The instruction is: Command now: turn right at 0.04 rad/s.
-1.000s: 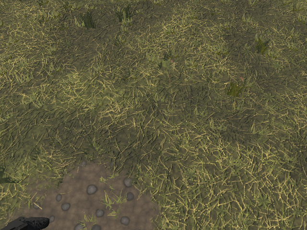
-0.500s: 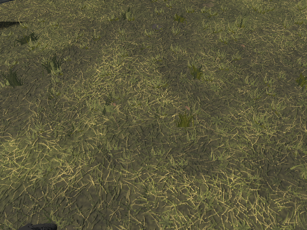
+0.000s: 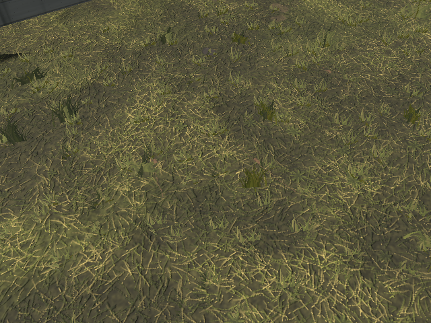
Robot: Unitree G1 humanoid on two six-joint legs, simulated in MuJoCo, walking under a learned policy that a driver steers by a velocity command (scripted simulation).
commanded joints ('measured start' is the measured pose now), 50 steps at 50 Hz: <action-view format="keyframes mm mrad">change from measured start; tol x32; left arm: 1 -11 108 22 -53 -3 -25 7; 40 -432 84 -7 -169 13 -52 -85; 46 233 264 57 8 56 -86 -8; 50 12 139 30 11 -37 -119 -37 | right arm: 1 -27 -95 -28 -50 2 -9 -9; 17 -94 -96 -35 -34 49 -111 34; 23 549 -291 -85 121 -54 -65 31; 27 169 -182 -52 29 -17 -74 34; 50 201 -112 -27 75 71 -107 -3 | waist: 1 -2 -71 5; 19 -2 -167 20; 23 -251 375 -91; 50 91 -60 -161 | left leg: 1 88 26 -25 -48 63 19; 9 96 -9 17 -13 -74 9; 15 -489 105 -16 357 -209 96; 21 360 -78 244 17 -74 47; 24 421 404 -805 -445 -840 216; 39 321 208 -24 -584 183 213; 44 401 222 15 -103 1117 174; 46 88 112 61 501 588 139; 47 -243 -95 17 880 -265 92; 50 -353 41 -81 895 -199 64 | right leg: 1 -139 -61 71 -153 42 -31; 8 -123 -48 59 -145 79 -34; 12 -75 -303 468 -423 -673 -242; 19 -67 -198 167 -368 -165 -186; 25 -819 -35 89 744 17 -145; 41 -477 -49 -164 55 331 -96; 46 425 -196 76 -8 26 -170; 47 646 -484 660 -160 132 -291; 50 306 -338 267 -196 724 -285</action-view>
